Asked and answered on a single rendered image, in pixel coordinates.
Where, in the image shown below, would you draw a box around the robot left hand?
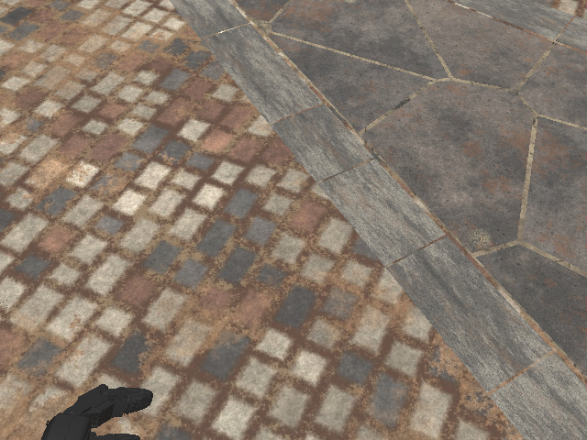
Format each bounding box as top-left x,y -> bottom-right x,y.
41,384 -> 153,440

